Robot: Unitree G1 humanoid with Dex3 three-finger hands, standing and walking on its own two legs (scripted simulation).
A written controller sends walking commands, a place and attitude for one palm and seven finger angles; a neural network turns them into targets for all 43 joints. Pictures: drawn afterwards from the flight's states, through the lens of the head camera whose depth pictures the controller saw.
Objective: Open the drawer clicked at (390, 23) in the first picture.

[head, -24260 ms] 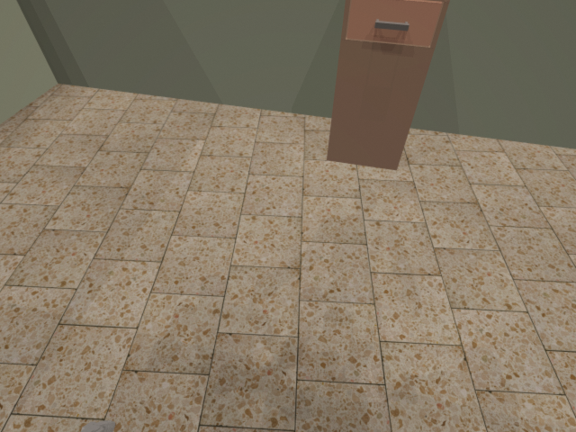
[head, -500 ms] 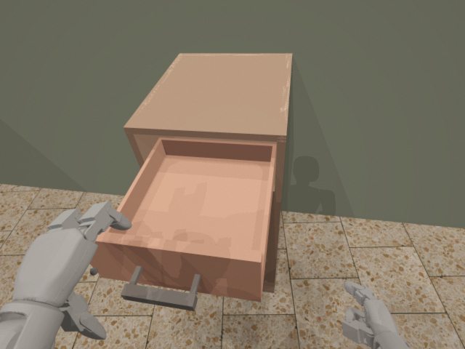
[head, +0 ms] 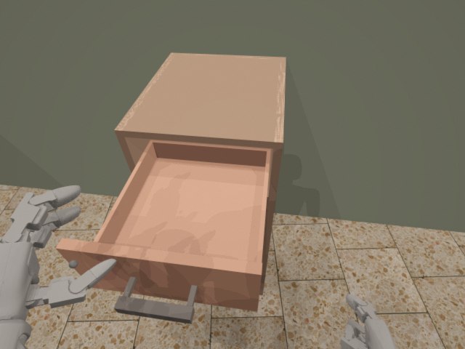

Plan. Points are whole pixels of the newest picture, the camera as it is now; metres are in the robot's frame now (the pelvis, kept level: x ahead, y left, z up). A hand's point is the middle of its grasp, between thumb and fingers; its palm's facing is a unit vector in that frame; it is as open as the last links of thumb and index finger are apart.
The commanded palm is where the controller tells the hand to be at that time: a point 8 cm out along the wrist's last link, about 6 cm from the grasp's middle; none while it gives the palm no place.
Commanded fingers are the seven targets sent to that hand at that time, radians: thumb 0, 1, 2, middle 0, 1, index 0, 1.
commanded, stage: draw the hand back to the body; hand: left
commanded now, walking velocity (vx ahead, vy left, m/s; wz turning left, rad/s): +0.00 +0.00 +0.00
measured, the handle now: (158, 298) +0.21 +0.16 -0.02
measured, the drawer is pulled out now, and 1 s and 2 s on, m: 0.30 0.30 0.30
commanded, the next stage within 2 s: step back with the hand held close in 0.46 s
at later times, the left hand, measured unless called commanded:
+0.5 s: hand (65, 267) +0.17 +0.22 +0.16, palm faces +0.37 -0.84 -0.39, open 7.5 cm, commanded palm +0.12 +0.27 +0.18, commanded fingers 0.00 0.90 0.90 -0.20 -0.30 -0.20 -0.30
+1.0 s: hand (68, 271) +0.17 +0.22 +0.16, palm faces +0.23 -0.82 -0.53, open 7.4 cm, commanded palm +0.11 +0.27 +0.18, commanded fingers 0.00 0.90 0.90 -0.20 -0.30 -0.20 -0.30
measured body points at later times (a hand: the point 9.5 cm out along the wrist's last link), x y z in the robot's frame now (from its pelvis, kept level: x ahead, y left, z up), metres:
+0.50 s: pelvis +0.00 -0.01 +0.00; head -0.02 -0.03 +0.45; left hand +0.15 +0.27 +0.18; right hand +0.19 -0.23 -0.08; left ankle +0.01 +0.06 -0.73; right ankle -0.05 -0.10 -0.73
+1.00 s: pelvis -0.03 -0.01 +0.00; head +0.00 -0.01 +0.45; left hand +0.15 +0.26 +0.19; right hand +0.14 -0.26 -0.08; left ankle +0.01 +0.06 -0.73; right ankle -0.05 -0.10 -0.73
